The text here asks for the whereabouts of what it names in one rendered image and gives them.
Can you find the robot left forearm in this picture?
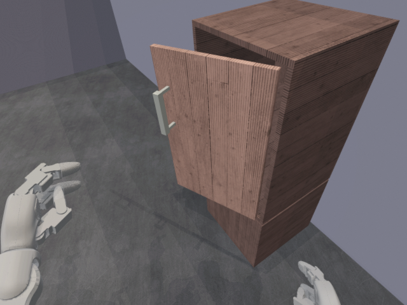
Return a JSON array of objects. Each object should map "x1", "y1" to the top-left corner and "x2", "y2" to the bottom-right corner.
[{"x1": 0, "y1": 248, "x2": 43, "y2": 305}]

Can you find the cupboard door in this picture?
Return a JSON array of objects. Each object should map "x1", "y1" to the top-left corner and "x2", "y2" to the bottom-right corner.
[{"x1": 150, "y1": 44, "x2": 281, "y2": 220}]

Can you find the left robot hand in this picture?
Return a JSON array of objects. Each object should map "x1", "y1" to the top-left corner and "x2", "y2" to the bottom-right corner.
[{"x1": 1, "y1": 162, "x2": 81, "y2": 253}]

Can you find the handle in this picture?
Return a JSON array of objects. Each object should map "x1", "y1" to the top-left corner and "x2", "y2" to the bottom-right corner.
[{"x1": 153, "y1": 86, "x2": 176, "y2": 135}]

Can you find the right robot hand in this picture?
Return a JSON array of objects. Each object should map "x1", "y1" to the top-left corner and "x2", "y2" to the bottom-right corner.
[{"x1": 293, "y1": 261, "x2": 341, "y2": 305}]

